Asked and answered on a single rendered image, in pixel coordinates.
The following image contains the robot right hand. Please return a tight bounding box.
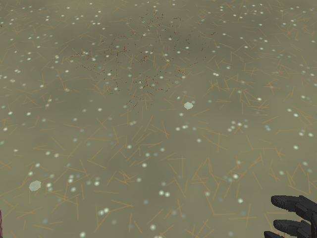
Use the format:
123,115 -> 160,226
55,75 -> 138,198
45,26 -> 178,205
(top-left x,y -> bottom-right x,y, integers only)
264,195 -> 317,238

